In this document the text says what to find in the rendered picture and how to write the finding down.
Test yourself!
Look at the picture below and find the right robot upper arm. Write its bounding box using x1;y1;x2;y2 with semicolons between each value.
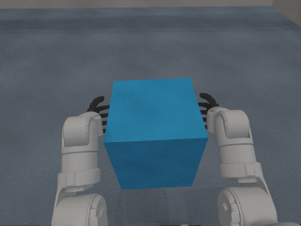
217;186;301;226

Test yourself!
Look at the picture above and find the robot left hand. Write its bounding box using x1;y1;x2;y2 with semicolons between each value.
87;96;110;133

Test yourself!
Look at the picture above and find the left robot forearm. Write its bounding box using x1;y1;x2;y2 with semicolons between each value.
51;111;103;226

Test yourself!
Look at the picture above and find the right robot forearm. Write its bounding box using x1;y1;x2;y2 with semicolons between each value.
206;106;277;215

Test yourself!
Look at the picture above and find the carton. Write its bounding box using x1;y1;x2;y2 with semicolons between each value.
103;77;209;190

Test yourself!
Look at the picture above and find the robot right hand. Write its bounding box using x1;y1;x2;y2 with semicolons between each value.
198;92;219;130

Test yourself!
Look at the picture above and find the left robot upper arm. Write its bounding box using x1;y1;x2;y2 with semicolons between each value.
52;193;108;226

